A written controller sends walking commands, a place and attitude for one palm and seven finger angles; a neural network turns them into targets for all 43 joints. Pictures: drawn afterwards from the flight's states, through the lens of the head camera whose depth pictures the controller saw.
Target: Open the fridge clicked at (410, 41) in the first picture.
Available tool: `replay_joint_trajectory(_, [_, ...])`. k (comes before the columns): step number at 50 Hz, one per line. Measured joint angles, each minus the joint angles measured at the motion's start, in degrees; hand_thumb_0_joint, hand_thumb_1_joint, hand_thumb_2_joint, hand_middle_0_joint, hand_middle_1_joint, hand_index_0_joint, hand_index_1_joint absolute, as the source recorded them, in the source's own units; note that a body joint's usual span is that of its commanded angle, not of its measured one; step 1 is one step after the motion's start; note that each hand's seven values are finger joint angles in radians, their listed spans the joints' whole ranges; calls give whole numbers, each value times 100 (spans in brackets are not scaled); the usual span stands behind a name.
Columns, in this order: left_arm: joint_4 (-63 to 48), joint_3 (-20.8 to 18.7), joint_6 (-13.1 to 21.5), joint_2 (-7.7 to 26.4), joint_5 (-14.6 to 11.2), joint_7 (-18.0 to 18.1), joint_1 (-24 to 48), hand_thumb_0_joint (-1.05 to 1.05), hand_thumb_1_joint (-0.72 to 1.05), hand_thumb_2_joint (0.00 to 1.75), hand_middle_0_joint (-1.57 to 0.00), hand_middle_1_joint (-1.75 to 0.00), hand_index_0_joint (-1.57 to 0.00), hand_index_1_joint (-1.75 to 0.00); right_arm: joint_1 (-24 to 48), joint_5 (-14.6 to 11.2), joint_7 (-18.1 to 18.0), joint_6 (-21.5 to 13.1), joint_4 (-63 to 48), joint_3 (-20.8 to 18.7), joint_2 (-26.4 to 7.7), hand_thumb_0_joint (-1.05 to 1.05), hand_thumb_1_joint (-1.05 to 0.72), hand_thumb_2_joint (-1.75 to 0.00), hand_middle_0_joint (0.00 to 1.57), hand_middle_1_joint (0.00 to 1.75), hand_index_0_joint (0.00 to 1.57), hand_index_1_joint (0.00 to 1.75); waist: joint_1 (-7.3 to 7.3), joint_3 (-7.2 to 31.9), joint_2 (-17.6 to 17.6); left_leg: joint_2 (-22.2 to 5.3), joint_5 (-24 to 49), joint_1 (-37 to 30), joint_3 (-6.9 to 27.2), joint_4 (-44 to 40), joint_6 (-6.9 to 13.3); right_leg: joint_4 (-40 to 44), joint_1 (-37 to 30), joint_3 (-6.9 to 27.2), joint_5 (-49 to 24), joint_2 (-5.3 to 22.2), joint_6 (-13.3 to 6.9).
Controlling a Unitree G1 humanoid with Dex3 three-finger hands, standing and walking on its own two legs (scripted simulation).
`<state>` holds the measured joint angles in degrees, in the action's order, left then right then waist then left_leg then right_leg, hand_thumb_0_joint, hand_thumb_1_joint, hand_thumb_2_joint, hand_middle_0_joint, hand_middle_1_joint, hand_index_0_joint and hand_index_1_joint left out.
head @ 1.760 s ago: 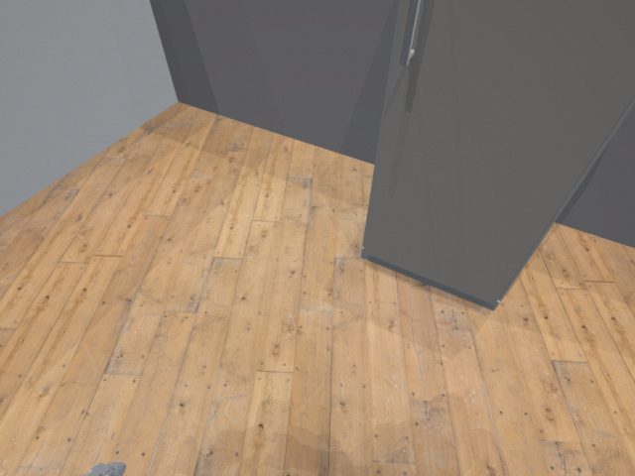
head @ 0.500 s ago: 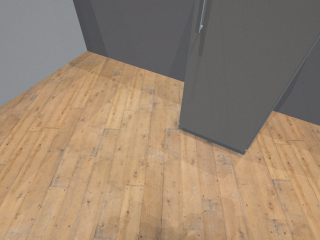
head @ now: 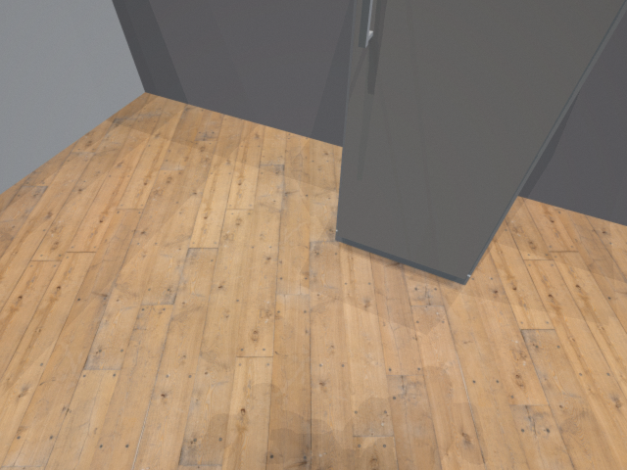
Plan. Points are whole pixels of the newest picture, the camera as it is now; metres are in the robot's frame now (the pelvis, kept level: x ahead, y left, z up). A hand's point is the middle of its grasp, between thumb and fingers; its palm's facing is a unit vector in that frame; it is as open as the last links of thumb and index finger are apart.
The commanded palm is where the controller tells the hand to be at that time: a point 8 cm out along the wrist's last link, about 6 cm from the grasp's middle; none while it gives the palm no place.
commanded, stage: turn to face it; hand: left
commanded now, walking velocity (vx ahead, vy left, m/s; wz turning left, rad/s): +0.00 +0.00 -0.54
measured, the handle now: out of the picture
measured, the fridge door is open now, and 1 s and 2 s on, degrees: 0 0 0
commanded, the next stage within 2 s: take the last steps up to it in 0.60 s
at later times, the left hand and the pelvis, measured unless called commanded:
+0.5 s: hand out of the picture +0.05 +0.18 -0.16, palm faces -0.14 -0.97 -0.22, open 7.4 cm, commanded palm none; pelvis -0.02 +0.00 +0.00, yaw -12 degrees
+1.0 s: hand out of the picture +0.12 +0.17 -0.16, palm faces -0.37 -0.91 -0.17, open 7.4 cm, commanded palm none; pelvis -0.01 +0.03 +0.00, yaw -20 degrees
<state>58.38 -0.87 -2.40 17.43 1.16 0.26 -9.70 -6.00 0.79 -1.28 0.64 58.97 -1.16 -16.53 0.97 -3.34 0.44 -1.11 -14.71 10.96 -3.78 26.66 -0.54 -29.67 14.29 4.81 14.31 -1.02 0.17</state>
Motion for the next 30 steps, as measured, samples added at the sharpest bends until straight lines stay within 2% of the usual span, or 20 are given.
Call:
replay_joint_trajectory(2, [-119,-28,-50,-75,8,-30,-68,1,90,90,-20,-30,-20,-30,-40,6,-3,24,-133,-27,123,0,-91,-90,20,30,20,30,6,-58,48,-25,-106,95,-130,206,-7,-392,243,37,121,-18,-9])
replay_joint_trajectory(5, [-272,-77,-96,-219,12,-73,-168,1,91,90,-20,-30,-20,-30,-110,18,9,50,-259,-63,264,0,-90,-90,21,30,20,30,51,-181,54,-120,-306,173,-340,568,-47,-1011,490,-257,590,47,22])
replay_joint_trajectory(6, [-322,-92,-87,-285,16,-90,-211,1,91,90,-20,-30,-20,-30,-141,22,13,69,-286,-78,281,0,-90,-90,21,30,20,30,63,-211,-2,-193,-409,228,-376,762,-82,-971,466,-354,488,47,-18])
replay_joint_trajectory(7, [-361,-99,-53,-368,38,-97,-239,1,91,90,-20,-30,-20,-30,-166,17,16,102,-301,-102,277,0,-90,-90,21,30,20,30,36,-245,-123,-313,-503,367,-350,1074,-92,-980,464,-432,401,-36,-158])
replay_joint_trajectory(9, [-441,-86,31,-503,46,-73,-303,1,91,90,-20,-30,-20,-30,-205,-1,9,205,-298,-143,298,0,-90,-90,21,30,20,30,3,-255,-201,-247,-1076,836,-43,2067,-132,-984,513,-480,389,-99,-330])
replay_joint_trajectory(12, [-501,-70,48,-679,27,-32,-397,1,90,90,-20,-30,-20,-30,-212,-3,25,280,-254,-190,316,1,-91,-90,21,30,20,30,48,-260,-216,-79,-994,1378,299,3261,-161,-579,438,-381,137,-169,-368])
replay_joint_trajectory(14, [-497,-67,39,-751,20,-22,-461,1,90,90,-20,-30,-20,-30,-237,9,39,265,-261,-211,329,1,-91,-90,20,30,20,30,39,-222,-199,-65,-740,1534,361,3501,-201,-266,384,-290,-74,-211,-378])
replay_joint_trajectory(17, [-485,-95,41,-798,20,-15,-541,1,90,90,-21,-30,-20,-30,-298,23,25,242,-276,-225,346,1,-91,-90,20,30,20,30,27,-115,-130,-61,-596,1545,404,3409,-246,74,363,-129,-314,-253,-371])
replay_joint_trajectory(22, [-480,-170,48,-767,43,-4,-565,1,90,90,-21,-30,-20,-30,-376,13,-24,215,-262,-242,340,1,-91,-90,20,30,20,30,49,43,-49,-52,-708,1236,451,2699,-242,357,397,99,-548,-338,-306])
replay_joint_trajectory(27, [-481,-249,13,-619,72,23,-503,1,90,90,-21,-30,-20,-30,-422,-40,-68,121,-295,-207,378,1,-91,-90,20,30,20,30,86,181,62,35,-772,683,438,1367,-119,418,516,317,-682,-425,-167])
replay_joint_trajectory(29, [-478,-277,-21,-546,53,34,-482,1,90,90,-21,-30,-20,-30,-490,-58,-87,28,-349,-175,399,1,-91,-90,20,30,20,30,41,248,78,44,-433,312,404,493,-40,294,616,366,-659,-480,-69])
replay_joint_trajectory(30, [-466,-298,-49,-480,35,32,-453,1,90,90,-20,-30,-20,-30,-518,-45,-99,-17,-348,-164,453,1,-91,-90,20,30,20,30,4,257,174,96,-363,249,349,346,35,120,696,405,-540,-449,-37])
